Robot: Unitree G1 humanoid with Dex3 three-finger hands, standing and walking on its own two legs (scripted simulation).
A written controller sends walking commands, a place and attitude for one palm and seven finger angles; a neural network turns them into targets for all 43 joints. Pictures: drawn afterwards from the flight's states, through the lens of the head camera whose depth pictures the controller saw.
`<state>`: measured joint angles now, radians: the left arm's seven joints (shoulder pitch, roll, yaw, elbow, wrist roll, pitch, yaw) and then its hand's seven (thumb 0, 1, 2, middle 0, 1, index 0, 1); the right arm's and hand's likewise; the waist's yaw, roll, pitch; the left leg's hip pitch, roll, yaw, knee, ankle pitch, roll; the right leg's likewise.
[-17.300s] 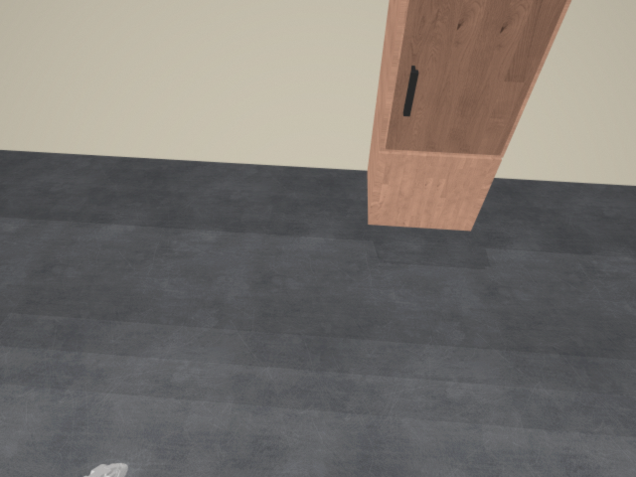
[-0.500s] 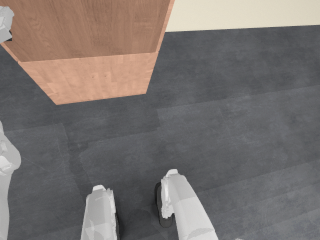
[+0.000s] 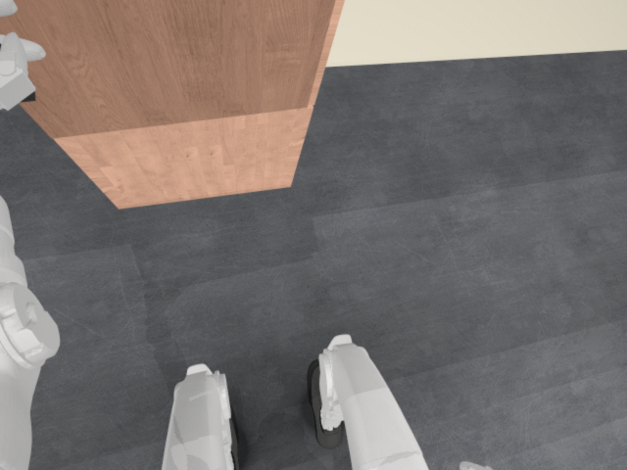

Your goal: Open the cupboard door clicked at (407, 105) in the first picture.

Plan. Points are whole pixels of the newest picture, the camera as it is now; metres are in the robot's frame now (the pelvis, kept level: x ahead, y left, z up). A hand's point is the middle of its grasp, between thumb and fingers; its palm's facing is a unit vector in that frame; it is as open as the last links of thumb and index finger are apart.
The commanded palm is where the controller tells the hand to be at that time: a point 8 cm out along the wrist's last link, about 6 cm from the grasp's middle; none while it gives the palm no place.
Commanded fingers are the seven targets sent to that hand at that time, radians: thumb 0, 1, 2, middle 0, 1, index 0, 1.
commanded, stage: pull the door open along its arc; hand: left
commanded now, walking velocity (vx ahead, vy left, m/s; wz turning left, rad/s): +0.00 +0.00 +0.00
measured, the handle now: out of the picture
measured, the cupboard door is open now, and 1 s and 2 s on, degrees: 2 43 43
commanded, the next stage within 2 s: open thumb and fingers to let go in 0.74 s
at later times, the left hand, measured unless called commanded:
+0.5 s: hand (97, 189) +0.42 +0.18 +0.04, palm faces +0.55 -0.84 +0.01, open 5.6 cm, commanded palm +0.35 +0.18 +0.04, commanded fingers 0.00 0.90 0.90 -0.40 -1.35 -0.40 -1.35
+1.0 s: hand (195, 267) +0.34 +0.09 +0.04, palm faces +0.50 -0.86 -0.05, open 6.2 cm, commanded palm +0.29 +0.13 +0.04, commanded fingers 0.00 0.27 0.63 -0.35 -1.28 -0.35 -1.28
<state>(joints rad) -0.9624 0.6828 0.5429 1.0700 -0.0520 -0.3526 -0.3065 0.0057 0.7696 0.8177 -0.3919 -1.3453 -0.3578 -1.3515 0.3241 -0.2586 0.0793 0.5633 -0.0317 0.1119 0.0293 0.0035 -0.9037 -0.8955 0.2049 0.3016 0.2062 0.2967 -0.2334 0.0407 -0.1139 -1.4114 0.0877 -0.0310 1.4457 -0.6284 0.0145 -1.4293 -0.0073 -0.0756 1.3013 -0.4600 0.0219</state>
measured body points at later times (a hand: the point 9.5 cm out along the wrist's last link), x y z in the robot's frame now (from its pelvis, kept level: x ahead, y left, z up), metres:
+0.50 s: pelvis +0.03 +0.00 +0.04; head +0.17 +0.03 +0.46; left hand +0.39 +0.22 +0.04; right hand +0.17 -0.23 -0.09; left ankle +0.01 +0.11 -0.59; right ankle +0.07 -0.14 -0.59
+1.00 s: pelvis +0.01 -0.03 +0.03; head +0.13 -0.02 +0.47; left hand +0.31 +0.13 +0.04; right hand +0.23 -0.23 -0.09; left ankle +0.01 +0.11 -0.59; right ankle +0.07 -0.14 -0.59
